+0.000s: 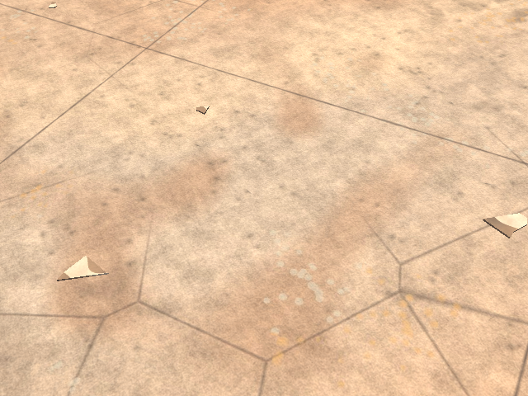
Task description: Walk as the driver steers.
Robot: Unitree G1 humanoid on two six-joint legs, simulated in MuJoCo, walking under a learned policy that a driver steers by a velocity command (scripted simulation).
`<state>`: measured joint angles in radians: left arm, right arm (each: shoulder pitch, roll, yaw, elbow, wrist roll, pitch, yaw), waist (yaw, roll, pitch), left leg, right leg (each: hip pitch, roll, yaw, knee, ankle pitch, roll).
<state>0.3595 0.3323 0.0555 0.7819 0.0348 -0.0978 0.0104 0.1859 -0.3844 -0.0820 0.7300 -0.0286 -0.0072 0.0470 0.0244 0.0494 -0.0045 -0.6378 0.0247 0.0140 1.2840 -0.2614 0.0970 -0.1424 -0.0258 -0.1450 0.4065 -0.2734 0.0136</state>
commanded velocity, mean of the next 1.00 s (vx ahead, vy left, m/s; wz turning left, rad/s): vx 1.00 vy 0.00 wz -0.31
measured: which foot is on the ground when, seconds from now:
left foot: up 0.00-0.20, down 0.22-0.68, up 0.70-1.00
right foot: down 0.00-0.22, up 0.24-0.66, down 0.68-1.00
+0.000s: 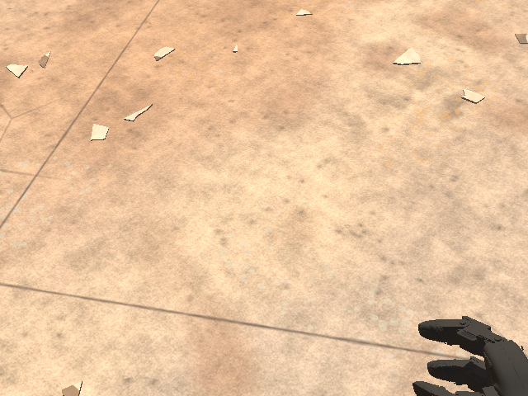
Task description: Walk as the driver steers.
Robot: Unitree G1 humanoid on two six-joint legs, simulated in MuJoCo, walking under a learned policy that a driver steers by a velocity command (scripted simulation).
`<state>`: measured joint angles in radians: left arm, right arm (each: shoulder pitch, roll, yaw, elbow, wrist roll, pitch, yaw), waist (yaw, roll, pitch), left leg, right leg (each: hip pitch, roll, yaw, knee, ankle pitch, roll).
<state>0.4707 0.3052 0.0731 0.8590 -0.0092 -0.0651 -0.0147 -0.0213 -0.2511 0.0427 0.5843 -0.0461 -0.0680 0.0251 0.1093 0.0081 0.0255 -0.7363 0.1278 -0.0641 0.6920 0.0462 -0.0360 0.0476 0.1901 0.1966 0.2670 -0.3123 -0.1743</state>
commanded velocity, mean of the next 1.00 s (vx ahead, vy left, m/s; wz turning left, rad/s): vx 0.65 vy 0.00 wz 0.22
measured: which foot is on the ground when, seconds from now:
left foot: up 0.00-0.10, down 0.12-0.52, up 0.54-0.86, down 0.88-1.00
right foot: down 0.00-0.12, up 0.14-0.50, down 0.52-0.90, up 0.92-1.00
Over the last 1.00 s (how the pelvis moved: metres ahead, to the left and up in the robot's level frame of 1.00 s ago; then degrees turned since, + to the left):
0.95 -0.04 0.00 -22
